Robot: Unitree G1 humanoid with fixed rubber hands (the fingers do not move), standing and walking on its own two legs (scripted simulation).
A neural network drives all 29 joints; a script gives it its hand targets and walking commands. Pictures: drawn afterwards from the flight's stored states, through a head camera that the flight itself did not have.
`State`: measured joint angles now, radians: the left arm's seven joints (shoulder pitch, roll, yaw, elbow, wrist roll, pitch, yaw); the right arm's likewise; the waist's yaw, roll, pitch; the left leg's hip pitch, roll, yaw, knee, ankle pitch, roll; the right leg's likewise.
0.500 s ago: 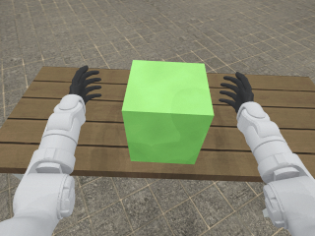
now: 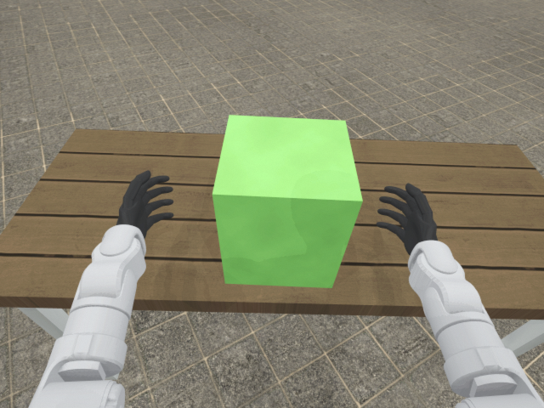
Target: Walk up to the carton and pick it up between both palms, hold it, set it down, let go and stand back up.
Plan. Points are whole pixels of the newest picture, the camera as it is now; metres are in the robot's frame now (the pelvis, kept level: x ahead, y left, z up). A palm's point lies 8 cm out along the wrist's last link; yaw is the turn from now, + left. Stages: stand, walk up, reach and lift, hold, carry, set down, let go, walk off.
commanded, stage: set down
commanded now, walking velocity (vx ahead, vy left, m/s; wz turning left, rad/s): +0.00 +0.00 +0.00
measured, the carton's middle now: (282, 205) +0.47 +0.04 +0.02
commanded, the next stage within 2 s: none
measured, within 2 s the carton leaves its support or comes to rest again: neither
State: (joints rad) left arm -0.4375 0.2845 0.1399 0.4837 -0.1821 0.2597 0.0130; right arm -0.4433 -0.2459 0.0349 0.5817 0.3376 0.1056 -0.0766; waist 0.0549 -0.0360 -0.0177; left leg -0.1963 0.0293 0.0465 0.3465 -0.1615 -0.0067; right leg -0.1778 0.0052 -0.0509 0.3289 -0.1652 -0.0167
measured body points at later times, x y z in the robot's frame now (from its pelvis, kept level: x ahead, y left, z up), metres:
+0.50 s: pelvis +0.02 +0.01 +0.00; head +0.03 +0.02 +0.45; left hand +0.28 +0.25 +0.03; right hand +0.29 -0.19 +0.03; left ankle +0.01 +0.12 -0.75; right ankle +0.01 -0.11 -0.75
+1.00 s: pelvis +0.02 +0.01 +0.00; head +0.02 +0.02 +0.45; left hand +0.23 +0.25 +0.00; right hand +0.23 -0.19 +0.00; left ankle +0.01 +0.12 -0.75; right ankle +0.01 -0.11 -0.75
